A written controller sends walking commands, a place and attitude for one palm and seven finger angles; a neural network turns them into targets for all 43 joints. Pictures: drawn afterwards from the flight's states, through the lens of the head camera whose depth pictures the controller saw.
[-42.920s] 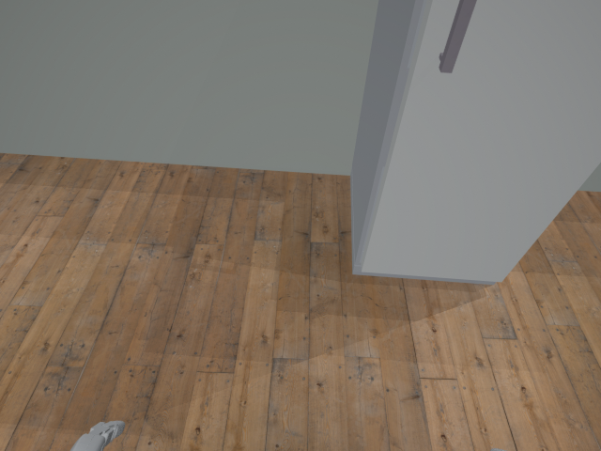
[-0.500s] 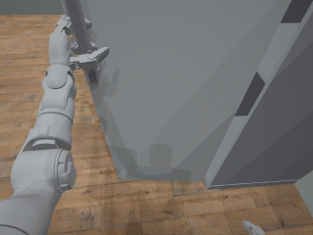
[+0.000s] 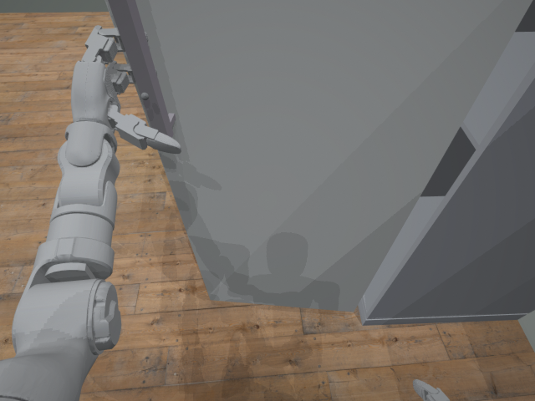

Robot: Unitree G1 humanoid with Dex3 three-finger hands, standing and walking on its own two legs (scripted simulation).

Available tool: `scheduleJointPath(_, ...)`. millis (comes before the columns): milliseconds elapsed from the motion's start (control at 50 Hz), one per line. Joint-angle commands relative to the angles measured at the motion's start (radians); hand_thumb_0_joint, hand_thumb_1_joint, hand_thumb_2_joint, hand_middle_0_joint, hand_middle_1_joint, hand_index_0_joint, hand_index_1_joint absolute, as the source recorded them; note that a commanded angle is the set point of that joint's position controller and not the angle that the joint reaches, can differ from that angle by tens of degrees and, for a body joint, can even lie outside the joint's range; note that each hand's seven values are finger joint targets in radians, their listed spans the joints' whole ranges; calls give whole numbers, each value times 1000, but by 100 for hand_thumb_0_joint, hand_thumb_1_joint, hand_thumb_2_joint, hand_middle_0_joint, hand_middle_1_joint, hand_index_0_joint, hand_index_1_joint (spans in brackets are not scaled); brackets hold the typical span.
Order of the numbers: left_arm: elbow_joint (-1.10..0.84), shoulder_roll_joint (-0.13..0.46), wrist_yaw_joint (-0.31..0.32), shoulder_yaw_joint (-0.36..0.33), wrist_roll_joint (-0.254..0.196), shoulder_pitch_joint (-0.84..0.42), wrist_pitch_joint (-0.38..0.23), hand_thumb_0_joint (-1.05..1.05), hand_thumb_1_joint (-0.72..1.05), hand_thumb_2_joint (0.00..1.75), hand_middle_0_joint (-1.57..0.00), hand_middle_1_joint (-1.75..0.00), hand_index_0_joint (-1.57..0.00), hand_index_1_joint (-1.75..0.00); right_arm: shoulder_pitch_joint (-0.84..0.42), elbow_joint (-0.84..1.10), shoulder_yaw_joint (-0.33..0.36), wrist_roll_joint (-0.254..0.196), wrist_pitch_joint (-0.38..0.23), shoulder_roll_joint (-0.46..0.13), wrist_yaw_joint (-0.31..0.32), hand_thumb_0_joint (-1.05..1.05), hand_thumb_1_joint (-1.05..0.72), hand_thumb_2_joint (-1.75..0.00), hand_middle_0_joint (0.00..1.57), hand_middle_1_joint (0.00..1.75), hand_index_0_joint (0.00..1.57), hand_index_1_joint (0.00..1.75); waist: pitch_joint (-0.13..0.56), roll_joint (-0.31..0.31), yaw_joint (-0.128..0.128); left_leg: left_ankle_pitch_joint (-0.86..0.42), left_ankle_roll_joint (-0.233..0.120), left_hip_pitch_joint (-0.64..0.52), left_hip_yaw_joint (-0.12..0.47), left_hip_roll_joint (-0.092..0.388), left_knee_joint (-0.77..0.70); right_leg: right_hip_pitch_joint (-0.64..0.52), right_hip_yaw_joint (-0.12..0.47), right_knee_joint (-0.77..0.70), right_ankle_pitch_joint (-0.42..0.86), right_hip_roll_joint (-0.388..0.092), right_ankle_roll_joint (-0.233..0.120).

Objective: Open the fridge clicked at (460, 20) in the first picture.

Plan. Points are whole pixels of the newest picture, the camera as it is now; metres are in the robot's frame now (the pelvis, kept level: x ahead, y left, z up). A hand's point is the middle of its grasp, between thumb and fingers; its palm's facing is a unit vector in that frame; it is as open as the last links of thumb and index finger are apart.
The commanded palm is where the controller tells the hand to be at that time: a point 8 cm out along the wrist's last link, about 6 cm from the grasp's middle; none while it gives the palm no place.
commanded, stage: slip the hand off the handle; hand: left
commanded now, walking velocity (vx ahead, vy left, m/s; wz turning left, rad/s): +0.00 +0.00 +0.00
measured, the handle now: (142, 40) +0.51 +0.16 +0.28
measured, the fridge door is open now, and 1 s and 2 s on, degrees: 83 83 83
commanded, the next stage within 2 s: draw the hand back to the body in 1.22 s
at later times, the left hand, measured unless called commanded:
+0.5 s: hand (86, 100) +0.46 +0.24 +0.22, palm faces +0.11 -0.99 -0.14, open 14.7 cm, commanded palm +0.43 +0.28 +0.23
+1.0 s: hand (51, 134) +0.38 +0.25 +0.23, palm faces +0.15 -0.98 -0.14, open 14.7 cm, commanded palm +0.35 +0.29 +0.23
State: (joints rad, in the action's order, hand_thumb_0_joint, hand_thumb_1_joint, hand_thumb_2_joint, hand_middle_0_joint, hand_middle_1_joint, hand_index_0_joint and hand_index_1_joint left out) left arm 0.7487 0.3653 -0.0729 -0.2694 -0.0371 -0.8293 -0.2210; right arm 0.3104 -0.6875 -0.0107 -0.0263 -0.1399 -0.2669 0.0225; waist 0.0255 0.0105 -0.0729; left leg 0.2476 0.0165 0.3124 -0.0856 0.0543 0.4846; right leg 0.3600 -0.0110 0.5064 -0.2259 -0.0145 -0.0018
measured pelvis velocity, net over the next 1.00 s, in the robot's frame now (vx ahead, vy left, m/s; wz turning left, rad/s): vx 0.01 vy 0.01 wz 0.02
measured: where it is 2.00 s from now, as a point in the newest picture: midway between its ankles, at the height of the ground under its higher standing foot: outside the picture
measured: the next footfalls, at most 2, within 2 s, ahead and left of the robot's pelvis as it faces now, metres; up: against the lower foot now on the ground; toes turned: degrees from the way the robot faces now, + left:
none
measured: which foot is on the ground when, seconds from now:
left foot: down 0.00-1.00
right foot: down 0.00-1.00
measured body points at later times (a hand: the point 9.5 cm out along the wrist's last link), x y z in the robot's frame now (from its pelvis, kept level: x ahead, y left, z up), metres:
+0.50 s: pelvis +0.01 +0.02 +0.00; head +0.04 +0.03 +0.45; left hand +0.45 +0.29 +0.23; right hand +0.10 -0.23 -0.11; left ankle +0.00 +0.13 -0.74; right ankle +0.02 -0.12 -0.74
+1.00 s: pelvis +0.01 +0.01 +0.00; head +0.01 +0.00 +0.45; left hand +0.37 +0.30 +0.24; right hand +0.14 -0.24 -0.10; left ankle +0.00 +0.13 -0.74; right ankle +0.02 -0.12 -0.74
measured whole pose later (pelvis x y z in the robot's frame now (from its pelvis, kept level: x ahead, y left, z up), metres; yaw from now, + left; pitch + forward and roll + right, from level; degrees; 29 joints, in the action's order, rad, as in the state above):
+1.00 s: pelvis +0.01 +0.01 +0.00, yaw +1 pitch +2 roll +0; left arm 0.40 0.41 -0.24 -0.37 -0.15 -0.51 -0.12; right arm 0.31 -0.64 -0.03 -0.04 -0.10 -0.27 0.06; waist 0.06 0.03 0.00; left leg 0.29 0.01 0.28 -0.07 0.05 0.53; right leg 0.30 -0.02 0.52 -0.26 -0.02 0.01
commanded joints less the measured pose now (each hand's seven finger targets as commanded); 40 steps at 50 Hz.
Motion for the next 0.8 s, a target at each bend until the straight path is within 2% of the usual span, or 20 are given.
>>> scheduleJointPath(0, -209, 341, 5, -119, -16, -494, -55, 0, -55, 20, -25, -115, -25, -115, 36, 101, 56, -1, -18, -139, 22, 0, -90, -90, 20, 30, 20, 30, 383, -73, 34, -235, -61, -80, 13, -54, -22, -250, 31, -33, 387, 5, -12)
scheduleJointPath(40, -209, 310, -19, -98, -28, -507, -40, 0, -55, 20, -25, -115, -25, -115, 35, 104, 54, -4, -16, -135, 24, 0, -90, -90, 20, 30, 20, 30, 387, -38, 28, -248, -57, -103, 17, -56, -18, -223, 22, -33, 386, 9, -15)
scheduleJointPath(80, -230, 323, -30, -99, -26, -513, -37, 0, -55, 20, -25, -115, -25, -115, 41, 106, 53, -2, -13, -134, 25, 0, -90, -90, 20, 30, 20, 30, 406, 21, 32, -299, -55, -130, 21, -55, -8, -217, 19, -24, 414, 10, -20)
scheduleJointPath(160, -272, 235, -64, -22, -32, -507, -46, 0, -55, 20, -25, -115, -25, -115, 41, 122, 56, -5, -18, -129, 21, 0, -90, -90, 20, 30, 20, 30, 390, 37, 13, -381, -55, -182, 39, -47, 12, -158, 1, -17, 421, 21, -25)
scheduleJointPath(200, -280, 234, -83, -27, -49, -473, -46, 0, -55, 20, -25, -115, -25, -115, 51, 116, 60, -3, -18, -136, 18, 0, -90, -90, 20, 30, 20, 30, 408, 27, 18, -402, -48, -211, 53, -39, 14, -144, -4, -17, 408, 26, -24)
scheduleJointPath(240, -243, 242, -106, -47, -70, -435, -31, 0, -55, 20, -25, -115, -25, -115, 54, 113, 59, -6, -14, -144, 22, 0, -90, -90, 20, 30, 20, 30, 382, -15, 19, -382, -47, -193, 55, -38, 13, -138, -7, -21, 394, 27, -23)
scheduleJointPath(320, -202, 264, -123, -60, -79, -454, -5, 0, -55, 20, -25, -115, -25, -115, 49, 111, 50, -9, -4, -147, 29, 0, -90, -90, 20, 30, 20, 30, 308, -10, 15, -300, -44, -144, 64, -39, 2, -103, -15, -27, 320, 23, -25)
scheduleJointPath(360, -182, 321, -116, -96, -70, -473, -8, 0, -55, 20, -25, -115, -25, -115, 52, 108, 46, -6, -2, -153, 35, 0, -90, -90, 20, 30, 20, 30, 280, 2, 16, -260, -46, -117, 66, -40, 3, -86, -14, -30, 279, 22, -28)
scheduleJointPath(400, -172, 305, -115, -57, -56, -553, -25, 0, -55, 20, -25, -115, -25, -115, 57, 103, 40, -4, -3, -146, 35, 0, -90, -90, 20, 30, 20, 30, 268, 37, -5, -217, -41, -114, 79, -40, 4, -48, -13, -30, 224, 21, -28)
scheduleJointPath(420, -180, 302, -114, -47, -50, -585, -41, 0, -55, 20, -25, -115, -25, -115, 62, 102, 42, -2, -6, -147, 35, 0, -90, -90, 20, 30, 20, 30, 289, 58, -11, -214, -39, -131, 84, -39, 10, -32, -13, -28, 208, 23, -28)
scheduleJointPath(480, -201, 371, -116, -92, -45, -625, -90, 0, -55, 20, -25, -115, -25, -115, 85, 99, 44, 8, -14, -156, 38, 0, -90, -90, 20, 30, 20, 30, 408, 88, -5, -269, -30, -197, 103, -35, 29, -32, -11, -7, 218, 28, -30)
scheduleJointPath(500, -172, 354, -122, -80, -49, -626, -99, 0, -55, 20, -25, -115, -25, -115, 89, 93, 42, 8, -16, -153, 38, 0, -90, -90, 20, 30, 20, 30, 399, 91, -8, -274, -27, -199, 105, -33, 32, -22, -13, -5, 214, 29, -31)
scheduleJointPath(560, -171, 337, -149, -91, -73, -508, -108, 0, -55, 20, -25, -115, -25, -115, 90, 108, 47, 7, -21, -158, 36, 0, -90, -90, 20, 30, 20, 30, 442, 79, 21, -342, -23, -216, 109, -28, 38, -48, -18, 6, 243, 35, -34)
scheduleJointPath(600, -195, 301, -161, -69, -83, -459, -88, 0, -55, 20, -25, -115, -25, -115, 81, 114, 47, 2, -18, -156, 29, 0, -90, -90, 20, 30, 20, 30, 433, 109, 28, -371, -16, -224, 107, -25, 36, -42, -20, 6, 253, 33, -31)
scheduleJointPath(620, -185, 292, -165, -67, -89, -421, -73, 0, -55, 20, -25, -115, -25, -115, 78, 118, 47, 0, -16, -156, 26, 0, -90, -90, 20, 30, 20, 30, 398, 88, 34, -357, -15, -201, 107, -22, 29, -41, -23, 1, 245, 33, -30)
scheduleJointPath(640, -190, 307, -165, -88, -93, -380, -59, 0, -55, 20, -25, -115, -25, -115, 76, 122, 49, -1, -14, -159, 25, 0, -90, -90, 20, 30, 20, 30, 377, 71, 44, -354, -16, -180, 105, -21, 23, -53, -25, 0, 249, 34, -31)
scheduleJointPath(660, -195, 314, -164, -109, -104, -318, -48, 0, -55, 20, -25, -115, -25, -115, 71, 134, 48, -2, -11, -162, 26, 0, -90, -90, 20, 30, 20, 30, 360, 17, 58, -361, -24, -151, 101, -21, 18, -85, -29, -2, 265, 35, -31)
scheduleJointPath(700, -273, 349, -159, -161, -117, -259, -25, 0, -55, 20, -25, -115, -25, -115, 52, 153, 51, -4, -5, -161, 25, 0, -90, -90, 20, 30, 20, 30, 352, -17, 78, -345, -32, -124, 83, -22, 8, -136, -23, -2, 299, 31, -28)
scheduleJointPath(760, -434, 353, -150, -181, -131, -200, -12, 0, -55, 20, -25, -115, -25, -115, 14, 185, 48, -5, -3, -151, 25, 0, -90, -90, 20, 30, 20, 30, 373, 7, 101, -368, -37, -129, 64, -25, 6, -189, -18, 3, 338, 27, -28)
scheduleJointPath(780, -469, 345, -145, -176, -129, -199, -7, 0, -55, 20, -25, -115, -25, -115, 4, 185, 46, -5, -2, -146, 23, 0, -90, -90, 20, 30, 20, 30, 365, 18, 98, -361, -39, -134, 62, -27, 4, -186, -15, -1, 346, 27, -26)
